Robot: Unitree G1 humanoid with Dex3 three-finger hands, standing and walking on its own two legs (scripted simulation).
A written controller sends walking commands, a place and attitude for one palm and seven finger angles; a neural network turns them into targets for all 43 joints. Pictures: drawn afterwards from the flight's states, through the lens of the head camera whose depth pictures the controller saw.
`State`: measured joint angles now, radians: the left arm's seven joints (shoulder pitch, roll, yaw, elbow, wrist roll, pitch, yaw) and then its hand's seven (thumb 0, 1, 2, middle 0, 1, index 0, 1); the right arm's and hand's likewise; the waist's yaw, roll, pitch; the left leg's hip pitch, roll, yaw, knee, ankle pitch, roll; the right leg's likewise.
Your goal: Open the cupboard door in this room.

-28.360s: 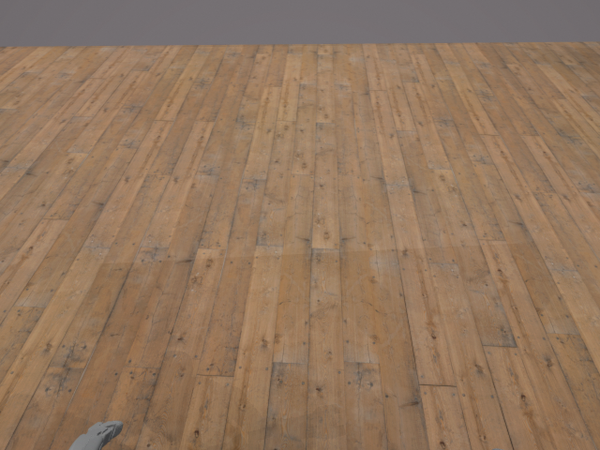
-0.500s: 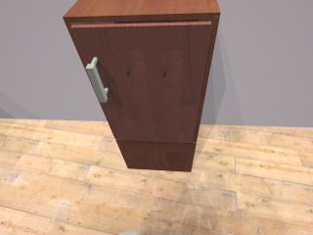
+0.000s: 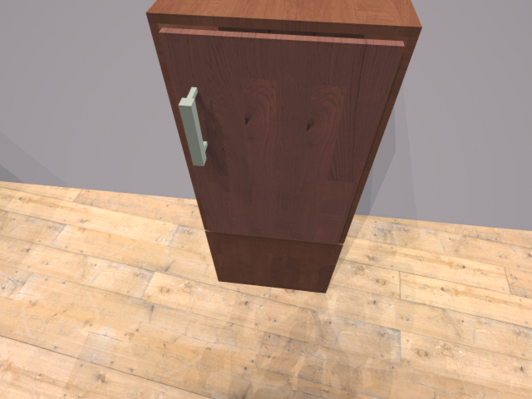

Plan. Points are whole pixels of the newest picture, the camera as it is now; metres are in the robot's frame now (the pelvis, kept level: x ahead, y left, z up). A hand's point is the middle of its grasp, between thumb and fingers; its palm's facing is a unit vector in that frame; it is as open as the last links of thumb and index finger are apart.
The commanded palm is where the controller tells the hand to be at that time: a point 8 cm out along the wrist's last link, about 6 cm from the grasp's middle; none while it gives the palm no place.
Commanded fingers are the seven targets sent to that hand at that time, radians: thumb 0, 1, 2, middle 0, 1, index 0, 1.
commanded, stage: come to a stop and stand still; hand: left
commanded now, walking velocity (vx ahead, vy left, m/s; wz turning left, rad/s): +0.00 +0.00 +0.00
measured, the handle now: (196, 127) +0.57 +0.19 +0.07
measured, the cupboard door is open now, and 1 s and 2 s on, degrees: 0 0 0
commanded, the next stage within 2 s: look again from close up in 0.16 s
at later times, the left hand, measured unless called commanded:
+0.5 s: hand out of the picture +0.02 +0.19 -0.17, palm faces +0.01 -0.97 -0.24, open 7.3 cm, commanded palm none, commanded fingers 0.00 0.90 0.90 -0.20 -0.30 -0.20 -0.30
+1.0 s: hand out of the picture +0.10 +0.18 -0.10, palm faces +0.24 -0.95 -0.22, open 7.3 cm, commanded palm +0.09 +0.23 -0.06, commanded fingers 0.00 0.74 0.83 -0.21 -0.41 -0.21 -0.41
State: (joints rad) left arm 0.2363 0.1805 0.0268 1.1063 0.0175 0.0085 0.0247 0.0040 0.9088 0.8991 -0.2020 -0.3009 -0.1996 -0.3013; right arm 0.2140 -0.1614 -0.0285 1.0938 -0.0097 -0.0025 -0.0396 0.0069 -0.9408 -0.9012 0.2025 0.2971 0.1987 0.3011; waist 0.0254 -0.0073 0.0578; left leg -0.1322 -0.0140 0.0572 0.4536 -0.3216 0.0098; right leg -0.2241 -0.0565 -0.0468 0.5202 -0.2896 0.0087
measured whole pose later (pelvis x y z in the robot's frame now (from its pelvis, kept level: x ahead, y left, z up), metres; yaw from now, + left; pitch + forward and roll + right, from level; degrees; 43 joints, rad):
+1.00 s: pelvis -0.02 -0.01 +0.00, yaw +1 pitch +0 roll +1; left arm 0.44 0.16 0.03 0.41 -0.11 -0.02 0.10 0.02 0.92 0.89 -0.21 -0.32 -0.21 -0.32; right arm 0.34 -0.19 0.01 0.96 0.03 -0.20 -0.08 0.01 -0.91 -0.90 0.20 0.30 0.20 0.30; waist 0.01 0.02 0.01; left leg -0.18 0.01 0.04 0.50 -0.32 -0.01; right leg -0.26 -0.03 -0.07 0.55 -0.29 -0.01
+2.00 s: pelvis -0.06 +0.01 -0.04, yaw +2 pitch +7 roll -2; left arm 0.17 0.35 0.30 0.14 -0.30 -0.25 -0.41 0.00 -0.21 0.43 -0.28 -1.01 -0.28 -1.01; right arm 0.28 -0.29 0.03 0.58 0.05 -0.28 -0.09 0.01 -0.91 -0.90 0.20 0.30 0.20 0.30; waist -0.01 0.01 -0.05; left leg -0.59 0.02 0.01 0.94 -0.46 0.03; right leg -0.61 -0.05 -0.08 0.86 -0.37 0.01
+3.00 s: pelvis -0.04 -0.01 -0.02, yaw +1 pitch +4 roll -1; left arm -0.11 0.44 0.45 0.43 -0.35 -0.17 -0.56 -0.01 -0.50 0.30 -0.31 -1.20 -0.30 -1.20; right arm 0.28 -0.29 0.06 0.58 0.05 -0.21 -0.10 0.01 -0.91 -0.90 0.20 0.30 0.20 0.30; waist 0.01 0.03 -0.04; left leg -0.41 0.03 0.02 0.73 -0.39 0.00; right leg -0.44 -0.02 -0.08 0.70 -0.32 -0.01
